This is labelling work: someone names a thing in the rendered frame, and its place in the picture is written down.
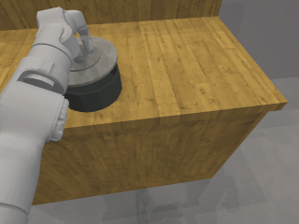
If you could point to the table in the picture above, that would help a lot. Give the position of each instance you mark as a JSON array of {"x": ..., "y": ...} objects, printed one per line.
[{"x": 191, "y": 94}]

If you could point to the left robot hand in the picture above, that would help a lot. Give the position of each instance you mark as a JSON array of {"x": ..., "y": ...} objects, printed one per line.
[{"x": 83, "y": 32}]

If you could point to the knob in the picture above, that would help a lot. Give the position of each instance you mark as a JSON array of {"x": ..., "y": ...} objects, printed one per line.
[{"x": 83, "y": 50}]

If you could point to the left robot upper arm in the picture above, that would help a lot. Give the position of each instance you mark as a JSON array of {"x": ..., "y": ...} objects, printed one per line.
[{"x": 30, "y": 117}]

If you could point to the pot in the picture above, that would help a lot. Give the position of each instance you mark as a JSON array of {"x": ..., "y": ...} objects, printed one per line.
[{"x": 95, "y": 96}]

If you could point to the robot left forearm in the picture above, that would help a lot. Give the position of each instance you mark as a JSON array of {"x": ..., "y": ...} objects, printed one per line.
[{"x": 51, "y": 56}]

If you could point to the lid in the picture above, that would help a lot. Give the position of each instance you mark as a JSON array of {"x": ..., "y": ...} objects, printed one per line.
[{"x": 97, "y": 64}]

